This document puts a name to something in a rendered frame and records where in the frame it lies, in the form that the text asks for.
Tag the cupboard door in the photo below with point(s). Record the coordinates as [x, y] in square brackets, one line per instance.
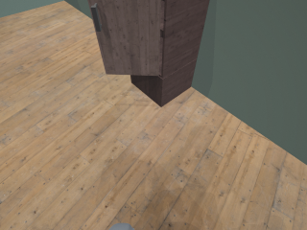
[129, 41]

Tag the handle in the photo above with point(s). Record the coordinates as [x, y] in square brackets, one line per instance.
[96, 17]

